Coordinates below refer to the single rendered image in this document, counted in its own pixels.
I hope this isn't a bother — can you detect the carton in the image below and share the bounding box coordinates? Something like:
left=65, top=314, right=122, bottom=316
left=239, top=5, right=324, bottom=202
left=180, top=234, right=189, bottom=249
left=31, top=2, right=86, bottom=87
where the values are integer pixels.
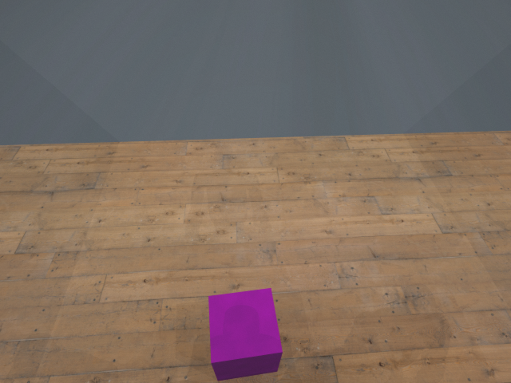
left=208, top=288, right=283, bottom=381

